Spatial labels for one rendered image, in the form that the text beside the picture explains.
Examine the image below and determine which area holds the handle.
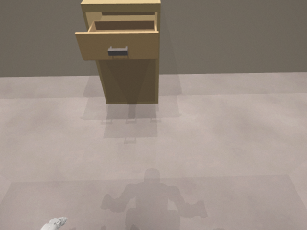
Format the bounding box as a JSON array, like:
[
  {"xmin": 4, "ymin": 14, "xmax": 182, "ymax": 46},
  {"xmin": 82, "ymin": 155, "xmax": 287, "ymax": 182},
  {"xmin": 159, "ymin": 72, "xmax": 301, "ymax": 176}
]
[{"xmin": 108, "ymin": 46, "xmax": 128, "ymax": 56}]

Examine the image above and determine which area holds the drawer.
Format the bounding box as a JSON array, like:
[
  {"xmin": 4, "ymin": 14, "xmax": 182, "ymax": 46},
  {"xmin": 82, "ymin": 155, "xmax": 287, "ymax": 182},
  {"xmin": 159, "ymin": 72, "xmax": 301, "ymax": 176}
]
[{"xmin": 75, "ymin": 20, "xmax": 159, "ymax": 61}]

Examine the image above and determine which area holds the cabinet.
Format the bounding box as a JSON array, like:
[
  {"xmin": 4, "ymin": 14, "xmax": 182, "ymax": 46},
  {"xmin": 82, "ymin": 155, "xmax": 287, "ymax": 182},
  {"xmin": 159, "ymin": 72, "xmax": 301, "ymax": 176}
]
[{"xmin": 81, "ymin": 0, "xmax": 161, "ymax": 104}]

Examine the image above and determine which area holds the left robot hand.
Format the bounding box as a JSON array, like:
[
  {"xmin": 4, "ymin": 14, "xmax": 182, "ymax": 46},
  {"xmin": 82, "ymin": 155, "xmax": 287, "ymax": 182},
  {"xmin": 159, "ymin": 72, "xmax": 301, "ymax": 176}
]
[{"xmin": 40, "ymin": 217, "xmax": 68, "ymax": 230}]

